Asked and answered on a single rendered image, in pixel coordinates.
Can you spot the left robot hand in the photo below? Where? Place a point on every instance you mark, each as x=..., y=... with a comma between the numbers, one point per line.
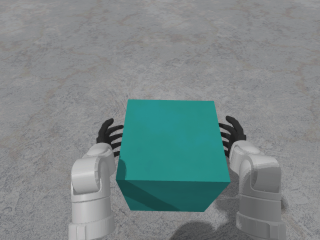
x=104, y=135

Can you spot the right robot hand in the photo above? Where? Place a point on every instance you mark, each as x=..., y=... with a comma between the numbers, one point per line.
x=237, y=133

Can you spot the robot left forearm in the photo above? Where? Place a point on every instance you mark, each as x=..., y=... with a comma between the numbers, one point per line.
x=90, y=194

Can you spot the robot right forearm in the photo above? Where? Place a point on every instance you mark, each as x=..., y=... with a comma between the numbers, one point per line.
x=260, y=175

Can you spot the carton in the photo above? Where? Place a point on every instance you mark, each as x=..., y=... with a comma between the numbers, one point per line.
x=171, y=156

